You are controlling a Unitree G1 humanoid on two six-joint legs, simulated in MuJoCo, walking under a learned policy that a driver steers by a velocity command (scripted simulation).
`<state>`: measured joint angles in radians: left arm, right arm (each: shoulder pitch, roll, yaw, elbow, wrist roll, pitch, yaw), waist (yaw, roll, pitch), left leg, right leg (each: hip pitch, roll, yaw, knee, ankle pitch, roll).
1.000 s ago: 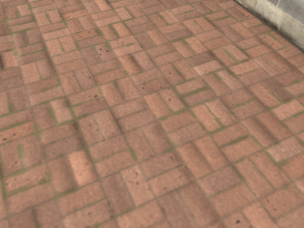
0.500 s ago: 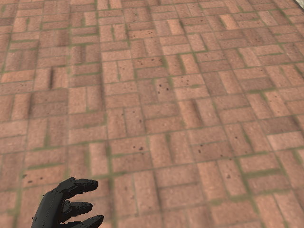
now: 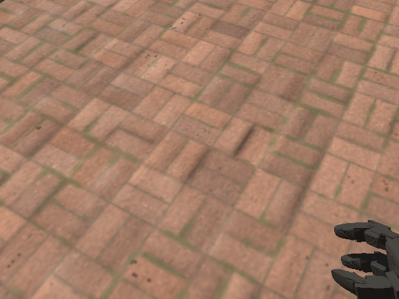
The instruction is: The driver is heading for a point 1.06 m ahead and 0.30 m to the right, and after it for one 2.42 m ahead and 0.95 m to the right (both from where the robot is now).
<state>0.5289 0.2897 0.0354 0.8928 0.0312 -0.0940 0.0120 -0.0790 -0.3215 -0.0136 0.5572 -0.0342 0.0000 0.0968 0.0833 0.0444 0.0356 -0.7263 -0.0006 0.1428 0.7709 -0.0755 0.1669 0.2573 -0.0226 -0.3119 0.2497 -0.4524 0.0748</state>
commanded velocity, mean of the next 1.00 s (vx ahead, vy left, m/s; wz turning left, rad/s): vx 1.00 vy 0.00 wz -0.51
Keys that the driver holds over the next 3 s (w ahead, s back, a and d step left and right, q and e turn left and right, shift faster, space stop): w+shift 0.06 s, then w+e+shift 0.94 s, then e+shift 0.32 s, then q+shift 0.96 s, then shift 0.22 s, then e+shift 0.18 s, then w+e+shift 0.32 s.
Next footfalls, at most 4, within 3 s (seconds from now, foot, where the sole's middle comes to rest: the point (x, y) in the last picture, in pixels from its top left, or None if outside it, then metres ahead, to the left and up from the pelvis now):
0.04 left None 0.23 0.04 -0.74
0.50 right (254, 237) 0.66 -0.09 -0.74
0.92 left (240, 137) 1.12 -0.03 -0.74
1.30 right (328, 119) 1.25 -0.41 -0.75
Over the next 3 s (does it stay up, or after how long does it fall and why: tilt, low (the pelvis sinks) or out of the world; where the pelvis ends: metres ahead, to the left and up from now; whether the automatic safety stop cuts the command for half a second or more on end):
stays up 1.42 -0.35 0.03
